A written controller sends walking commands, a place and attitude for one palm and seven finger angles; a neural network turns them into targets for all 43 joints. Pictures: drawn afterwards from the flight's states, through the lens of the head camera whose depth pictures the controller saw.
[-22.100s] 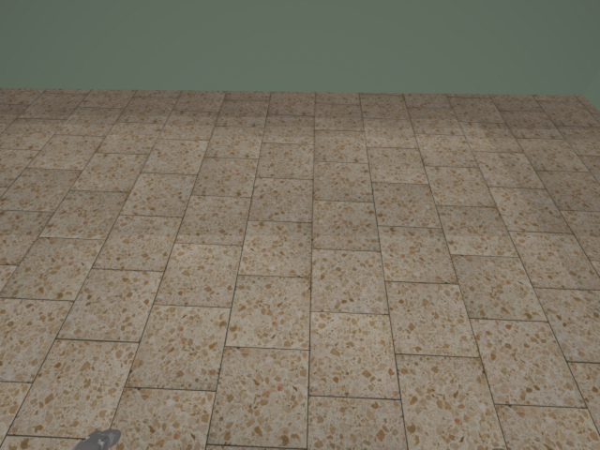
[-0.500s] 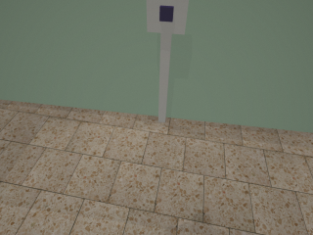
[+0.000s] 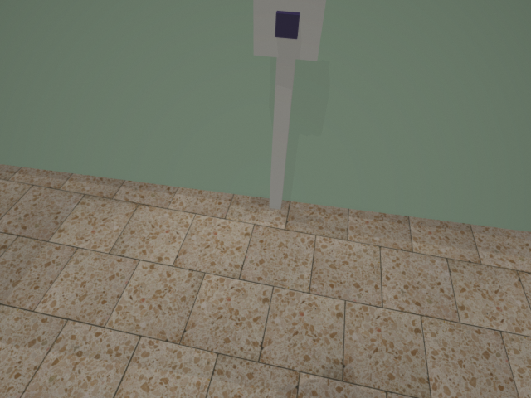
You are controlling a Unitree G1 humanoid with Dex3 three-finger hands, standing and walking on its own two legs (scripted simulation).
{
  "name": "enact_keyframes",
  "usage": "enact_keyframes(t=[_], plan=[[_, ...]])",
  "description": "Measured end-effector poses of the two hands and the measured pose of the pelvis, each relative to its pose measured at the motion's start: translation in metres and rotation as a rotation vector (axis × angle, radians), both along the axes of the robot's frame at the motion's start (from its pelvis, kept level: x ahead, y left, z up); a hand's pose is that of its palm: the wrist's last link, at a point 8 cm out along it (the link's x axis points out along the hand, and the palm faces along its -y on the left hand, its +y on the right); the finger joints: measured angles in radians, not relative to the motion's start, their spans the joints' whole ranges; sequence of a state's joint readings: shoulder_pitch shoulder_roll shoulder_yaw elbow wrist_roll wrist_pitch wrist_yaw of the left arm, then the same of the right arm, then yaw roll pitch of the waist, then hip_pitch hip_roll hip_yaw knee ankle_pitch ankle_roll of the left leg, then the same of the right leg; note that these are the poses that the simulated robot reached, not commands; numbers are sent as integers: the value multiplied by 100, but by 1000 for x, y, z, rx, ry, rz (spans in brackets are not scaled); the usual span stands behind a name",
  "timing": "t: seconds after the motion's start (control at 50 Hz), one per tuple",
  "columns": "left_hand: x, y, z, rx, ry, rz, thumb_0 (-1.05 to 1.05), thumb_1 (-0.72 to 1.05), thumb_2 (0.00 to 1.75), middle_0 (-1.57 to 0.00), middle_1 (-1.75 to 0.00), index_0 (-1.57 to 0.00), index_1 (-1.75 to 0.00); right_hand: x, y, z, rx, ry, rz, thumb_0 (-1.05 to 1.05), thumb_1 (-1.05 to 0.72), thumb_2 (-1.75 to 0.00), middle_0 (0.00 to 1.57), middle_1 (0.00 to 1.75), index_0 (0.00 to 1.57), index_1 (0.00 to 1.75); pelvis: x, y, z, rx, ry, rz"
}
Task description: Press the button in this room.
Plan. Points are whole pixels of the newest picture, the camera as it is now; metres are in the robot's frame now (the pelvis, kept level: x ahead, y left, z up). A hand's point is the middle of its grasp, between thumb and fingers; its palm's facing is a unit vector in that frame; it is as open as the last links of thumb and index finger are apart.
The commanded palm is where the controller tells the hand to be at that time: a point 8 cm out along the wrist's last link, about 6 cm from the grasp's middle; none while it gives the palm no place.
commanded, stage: look at it before walking up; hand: left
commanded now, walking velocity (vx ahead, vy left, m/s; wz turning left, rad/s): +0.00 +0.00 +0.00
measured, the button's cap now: (287, 24) +1.06 +0.00 +0.11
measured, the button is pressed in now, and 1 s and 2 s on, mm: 0 0 0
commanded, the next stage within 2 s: walk to a spot facing it in 0.14 s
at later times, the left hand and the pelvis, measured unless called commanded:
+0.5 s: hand out of the picture +0.00 +0.18 -0.19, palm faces -0.06 -0.98 -0.17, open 7.4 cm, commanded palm none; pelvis +0.01 +0.01 -0.01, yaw -6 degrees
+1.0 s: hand (194, 381) +0.18 +0.14 -0.17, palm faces -0.28 -0.94 -0.19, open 7.4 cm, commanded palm none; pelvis +0.15 -0.04 +0.00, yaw -21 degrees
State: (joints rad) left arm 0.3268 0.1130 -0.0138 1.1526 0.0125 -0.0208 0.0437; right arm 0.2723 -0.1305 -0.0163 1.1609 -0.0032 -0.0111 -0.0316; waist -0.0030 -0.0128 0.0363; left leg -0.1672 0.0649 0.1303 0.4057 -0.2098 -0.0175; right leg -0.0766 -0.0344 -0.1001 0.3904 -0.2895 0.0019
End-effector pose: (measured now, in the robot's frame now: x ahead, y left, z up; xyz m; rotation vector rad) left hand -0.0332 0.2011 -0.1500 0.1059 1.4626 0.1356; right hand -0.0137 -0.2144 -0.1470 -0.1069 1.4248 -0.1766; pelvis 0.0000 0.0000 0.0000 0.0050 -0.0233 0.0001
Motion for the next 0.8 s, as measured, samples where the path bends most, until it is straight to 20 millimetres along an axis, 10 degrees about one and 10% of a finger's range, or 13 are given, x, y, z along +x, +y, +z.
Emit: enact_keyframes(t=[0.46,0.68,0.8], plan=[[27,27,-7,10,14,-61,0,91,89,-20,-30,-20,-30,0,2,-8,-13,-26,-84,0,-91,-90,20,30,20,30,9,10,-10,3,16,-80],[155,10,2,90,-171,-220,0,91,89,-20,-30,-20,-30,-11,-37,-34,13,24,-205,0,-90,-90,21,30,20,30,46,-26,-27,14,30,-206],[182,-9,12,84,-161,-256,0,91,89,-20,-30,-20,-30,71,-74,-13,-27,-104,-195,1,-91,-90,20,30,20,30,76,-41,-12,13,26,-273]])
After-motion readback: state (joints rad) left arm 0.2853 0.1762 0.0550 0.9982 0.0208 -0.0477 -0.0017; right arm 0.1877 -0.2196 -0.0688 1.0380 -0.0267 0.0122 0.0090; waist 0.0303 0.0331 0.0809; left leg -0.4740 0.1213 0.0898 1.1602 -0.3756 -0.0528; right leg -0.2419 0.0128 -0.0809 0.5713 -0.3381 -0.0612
